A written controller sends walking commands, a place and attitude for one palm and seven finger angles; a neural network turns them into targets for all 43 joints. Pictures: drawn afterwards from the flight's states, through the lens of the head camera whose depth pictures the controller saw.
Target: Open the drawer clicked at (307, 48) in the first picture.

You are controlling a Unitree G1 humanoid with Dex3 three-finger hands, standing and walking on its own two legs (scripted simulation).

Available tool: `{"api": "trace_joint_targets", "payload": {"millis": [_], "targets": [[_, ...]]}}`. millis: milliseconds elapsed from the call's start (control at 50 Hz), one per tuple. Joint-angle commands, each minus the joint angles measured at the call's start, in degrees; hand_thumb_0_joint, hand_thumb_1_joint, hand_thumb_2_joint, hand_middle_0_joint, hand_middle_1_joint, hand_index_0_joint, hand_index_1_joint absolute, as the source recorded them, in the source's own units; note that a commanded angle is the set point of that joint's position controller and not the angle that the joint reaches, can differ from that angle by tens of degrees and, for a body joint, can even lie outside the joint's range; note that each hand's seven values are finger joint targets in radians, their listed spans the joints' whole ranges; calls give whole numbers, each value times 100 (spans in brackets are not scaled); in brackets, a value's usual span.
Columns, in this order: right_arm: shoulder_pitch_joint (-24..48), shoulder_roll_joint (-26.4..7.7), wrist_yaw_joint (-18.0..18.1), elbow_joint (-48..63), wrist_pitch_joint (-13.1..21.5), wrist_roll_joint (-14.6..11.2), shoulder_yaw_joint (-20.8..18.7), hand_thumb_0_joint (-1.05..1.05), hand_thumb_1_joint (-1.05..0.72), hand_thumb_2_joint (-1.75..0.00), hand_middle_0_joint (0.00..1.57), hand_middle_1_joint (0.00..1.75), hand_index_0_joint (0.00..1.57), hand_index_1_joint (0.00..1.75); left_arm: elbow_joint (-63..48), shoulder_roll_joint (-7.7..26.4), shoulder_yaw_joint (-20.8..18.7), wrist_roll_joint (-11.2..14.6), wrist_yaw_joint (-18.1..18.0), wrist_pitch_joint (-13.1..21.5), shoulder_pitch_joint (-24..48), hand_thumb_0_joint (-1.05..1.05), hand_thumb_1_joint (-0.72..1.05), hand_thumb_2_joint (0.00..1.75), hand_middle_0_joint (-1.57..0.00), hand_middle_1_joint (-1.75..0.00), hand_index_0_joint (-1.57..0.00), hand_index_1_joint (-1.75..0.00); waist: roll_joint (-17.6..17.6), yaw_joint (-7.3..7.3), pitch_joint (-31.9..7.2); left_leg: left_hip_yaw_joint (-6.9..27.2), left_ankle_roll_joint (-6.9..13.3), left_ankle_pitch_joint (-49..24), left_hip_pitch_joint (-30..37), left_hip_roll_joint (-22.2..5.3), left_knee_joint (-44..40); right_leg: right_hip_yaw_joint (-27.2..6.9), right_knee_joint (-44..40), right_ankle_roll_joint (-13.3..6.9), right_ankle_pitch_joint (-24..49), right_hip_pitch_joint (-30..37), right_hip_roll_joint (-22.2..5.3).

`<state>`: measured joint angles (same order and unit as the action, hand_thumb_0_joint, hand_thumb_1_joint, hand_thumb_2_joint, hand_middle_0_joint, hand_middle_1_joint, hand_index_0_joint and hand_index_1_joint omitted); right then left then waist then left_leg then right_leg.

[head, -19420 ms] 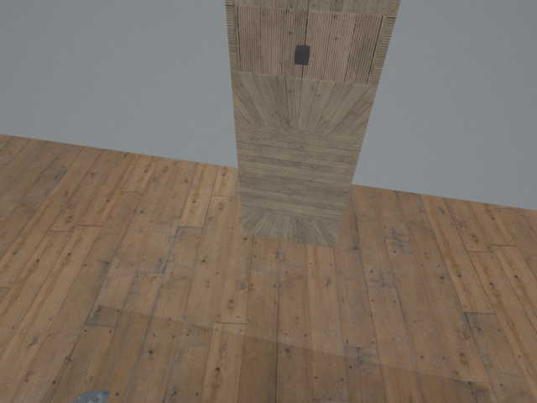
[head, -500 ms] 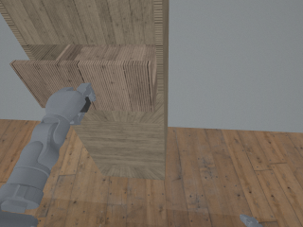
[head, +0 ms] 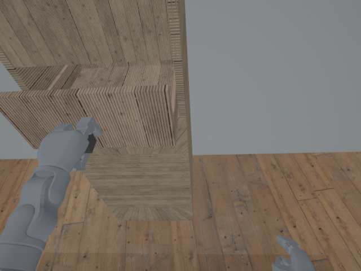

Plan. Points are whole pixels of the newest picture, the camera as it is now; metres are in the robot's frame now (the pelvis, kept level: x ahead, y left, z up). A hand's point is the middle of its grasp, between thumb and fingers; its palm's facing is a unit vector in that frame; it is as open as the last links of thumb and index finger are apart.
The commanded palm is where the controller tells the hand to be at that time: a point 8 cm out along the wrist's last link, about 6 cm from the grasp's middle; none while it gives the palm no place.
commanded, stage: pull the drawer open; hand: left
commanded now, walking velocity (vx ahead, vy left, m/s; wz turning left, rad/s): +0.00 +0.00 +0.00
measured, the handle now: (86, 135) +0.38 +0.23 +0.13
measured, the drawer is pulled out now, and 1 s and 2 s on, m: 0.11 0.21 0.29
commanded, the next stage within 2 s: open the thumb to release the handle in 1.86 s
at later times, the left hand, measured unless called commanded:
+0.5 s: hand (74, 173) +0.29 +0.24 +0.11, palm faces +0.04 -0.08 -1.00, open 7.2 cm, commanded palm +0.27 +0.25 +0.17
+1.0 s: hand (63, 203) +0.22 +0.23 +0.10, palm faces +0.05 -0.11 -0.99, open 7.2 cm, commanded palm +0.18 +0.26 +0.17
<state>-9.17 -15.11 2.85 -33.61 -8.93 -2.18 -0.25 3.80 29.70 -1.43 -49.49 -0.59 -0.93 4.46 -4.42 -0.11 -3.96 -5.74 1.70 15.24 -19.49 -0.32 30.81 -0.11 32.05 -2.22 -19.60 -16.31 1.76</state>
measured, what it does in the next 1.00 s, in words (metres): stands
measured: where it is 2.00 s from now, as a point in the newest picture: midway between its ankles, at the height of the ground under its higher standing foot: outside the picture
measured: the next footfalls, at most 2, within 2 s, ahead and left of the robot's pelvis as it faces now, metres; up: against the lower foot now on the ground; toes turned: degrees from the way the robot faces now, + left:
none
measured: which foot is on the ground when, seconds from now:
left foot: down 0.00-1.00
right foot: down 0.00-1.00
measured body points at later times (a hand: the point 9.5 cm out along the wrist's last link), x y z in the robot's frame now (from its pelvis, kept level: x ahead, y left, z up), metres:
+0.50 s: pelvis +0.02 -0.01 +0.00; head +0.04 -0.05 +0.45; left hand +0.28 +0.24 +0.16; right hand +0.26 -0.19 -0.11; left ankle +0.01 +0.10 -0.73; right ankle -0.04 -0.09 -0.73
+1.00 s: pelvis +0.00 -0.01 +0.00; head +0.00 -0.05 +0.45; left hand +0.22 +0.24 +0.16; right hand +0.19 -0.26 -0.10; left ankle +0.01 +0.10 -0.73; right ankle -0.04 -0.09 -0.73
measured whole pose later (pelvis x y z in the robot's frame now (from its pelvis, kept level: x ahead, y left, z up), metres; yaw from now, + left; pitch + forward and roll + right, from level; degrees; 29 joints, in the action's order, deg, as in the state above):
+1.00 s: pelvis +0.00 -0.01 +0.00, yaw +0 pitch +3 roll +1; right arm -8.4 -17.5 2.6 -33.4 -8.2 -0.9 -0.8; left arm -19.0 31.5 -5.7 -45.3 -3.4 -0.6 -21.8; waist -4.6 -1.8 -3.1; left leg -4.8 0.7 16.2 -18.8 -0.9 32.5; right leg 0.5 33.5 -3.1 -20.7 -15.3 2.4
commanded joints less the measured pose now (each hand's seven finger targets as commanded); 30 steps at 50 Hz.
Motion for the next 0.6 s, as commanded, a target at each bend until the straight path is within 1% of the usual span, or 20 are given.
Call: {"api": "trace_joint_targets", "payload": {"millis": [0,40,60,80,140,180,200,240,260,280,320,360,380,420,440,460,480,540,560,580], "targets": [[1057,-619,-67,1008,338,36,-165,0,-90,-90,20,30,20,30,-1850,1487,-1059,160,-241,-201,-100,0,90,90,-40,-135,-40,-135,286,-635,-1335,422,99,-2362,861,144,-115,-15,-272,104,2872,708,-54],[1041,-586,-119,1020,354,56,-165,0,-90,-90,20,30,20,30,-2228,1406,-1081,166,-265,-300,-568,0,90,90,-40,-135,-40,-135,159,-669,-1447,441,83,-2842,1060,94,-84,31,-267,112,3008,731,-49],[1051,-616,-148,992,335,56,-161,0,-90,-90,20,30,20,30,-2363,1514,-1200,175,-269,-347,-696,0,90,90,-40,-135,-40,-135,239,-669,-1464,445,72,-3075,1096,74,-49,10,-272,112,3183,786,-58],[1062,-582,-175,1001,344,66,-152,0,-90,-90,20,30,20,30,-2615,1400,-1132,183,-282,-382,-857,0,90,90,-40,-135,-40,-135,196,-672,-1546,438,81,-3248,1182,69,-12,16,-242,143,3387,806,-88],[1045,-557,-258,1013,330,92,-118,0,-90,-90,20,30,20,30,-3038,1403,-1268,224,-323,-463,-1536,0,90,90,-40,-135,-40,-135,236,-694,-1466,446,47,-3660,1214,47,40,59,-206,173,3754,850,-90],[1034,-626,-193,804,291,88,-106,0,-90,-90,20,30,20,30,-2761,1388,-937,88,-362,-530,208,0,90,90,-40,-135,-40,-135,154,-404,-1218,456,35,-3487,1247,55,91,53,-276,156,3485,413,-34],[952,-611,-136,690,292,79,-117,0,-90,-90,20,30,20,30,-2328,1357,-847,19,-407,-554,736,0,90,90,-40,-135,-40,-135,141,-281,-1142,479,26,-3307,1275,47,119,98,-289,138,3139,166,14],[930,-572,-91,697,289,87,-117,0,-90,-90,20,30,20,30,-2129,1382,-910,-64,-430,-593,420,0,90,90,-40,-135,-40,-135,54,-413,-1258,515,13,-3243,1351,66,89,133,-338,102,2902,210,34],[963,-600,-66,654,263,85,-123,0,-90,-90,20,30,20,30,-2176,1518,-978,-75,-425,-589,534,0,90,90,-40,-135,-40,-135,130,-429,-1401,487,26,-3320,1384,95,118,82,-353,88,3112,363,23],[978,-571,-56,652,250,96,-102,0,-90,-90,20,30,20,30,-2141,1476,-906,-109,-426,-612,672,0,90,90,-40,-135,-40,-135,160,-448,-1557,488,41,-3406,1384,128,164,72,-288,103,3360,454,-25],[1045,-553,-38,628,206,103,-97,0,-90,-90,20,30,20,30,-2135,1376,-748,-126,-396,-625,914,0,90,90,-40,-135,-40,-135,180,-423,-1671,511,30,-3418,1400,154,179,73,-242,116,3457,467,-28],[1121,-578,-11,598,182,101,-84,0,-90,-90,20,30,20,30,-2049,1533,-839,-48,-351,-614,1054,0,90,90,-40,-135,-40,-135,348,-413,-1747,480,46,-3230,1389,179,177,28,-279,112,3603,621,-41],[1166,-542,12,581,163,104,-65,0,-90,-90,20,30,20,30,-1951,1532,-798,-101,-321,-609,1178,0,90,90,-40,-135,-40,-135,268,-430,-1783,467,47,-3076,1308,216,153,26,-265,121,3542,644,-57],[1196,-521,49,585,133,97,-53,0,-90,-90,20,30,20,30,-1799,1360,-631,-32,-253,-571,1234,0,90,90,-40,-135,-40,-135,419,-396,-1575,462,52,-2759,1209,239,79,62,-325,140,3402,599,-56],[1226,-517,73,572,125,90,-40,0,-90,-90,20,30,20,30,-1671,1434,-680,-12,-225,-546,1279,0,90,90,-40,-135,-40,-135,415,-407,-1505,455,60,-2639,1155,253,57,51,-348,136,3358,610,-55],[1244,-562,98,550,114,74,-40,0,-90,-90,20,30,20,30,-1493,1632,-866,37,-194,-534,1249,0,90,90,-40,-135,-40,-135,591,-393,-1489,437,64,-2498,1095,246,52,15,-388,135,3356,690,-55],[1276,-527,109,591,114,80,-2,0,-90,-90,20,30,20,30,-1524,1558,-733,12,-161,-481,1455,0,90,90,-40,-135,-40,-135,462,-422,-1527,446,68,-2367,1014,282,3,12,-372,143,3279,730,-88],[1302,-505,151,573,122,74,-2,0,-90,-90,20,30,20,30,-1302,1466,-611,14,-111,-325,1661,0,90,90,-40,-135,-40,-135,363,-388,-1241,447,70,-2003,954,281,-89,17,-482,140,2835,558,-78],[1336,-536,143,616,143,70,-17,0,-90,-90,20,30,20,30,-1344,1726,-908,65,-111,-267,1350,0,90,90,-40,-135,-40,-135,343,-468,-1284,450,69,-1967,940,265,-89,-51,-513,120,2854,696,-82],[1387,-489,128,681,156,99,7,0,-90,-90,20,30,20,30,-1481,1568,-796,42,-88,-214,1125,0,90,90,-40,-135,-40,-135,247,-550,-1408,445,80,-1946,913,303,-109,-72,-467,134,2897,818,-122]]}}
